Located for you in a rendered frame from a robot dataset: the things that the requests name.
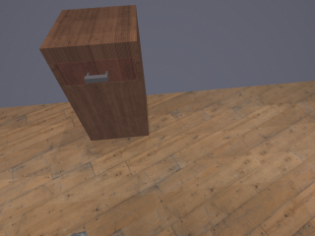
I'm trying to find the handle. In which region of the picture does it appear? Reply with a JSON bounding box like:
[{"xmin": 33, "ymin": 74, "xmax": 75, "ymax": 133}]
[{"xmin": 84, "ymin": 71, "xmax": 109, "ymax": 84}]

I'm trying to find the drawer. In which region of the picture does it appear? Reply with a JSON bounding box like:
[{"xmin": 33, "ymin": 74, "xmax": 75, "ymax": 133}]
[{"xmin": 53, "ymin": 57, "xmax": 138, "ymax": 86}]

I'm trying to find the cabinet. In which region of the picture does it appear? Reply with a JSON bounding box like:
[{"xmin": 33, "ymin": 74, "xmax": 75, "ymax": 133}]
[{"xmin": 39, "ymin": 5, "xmax": 149, "ymax": 141}]

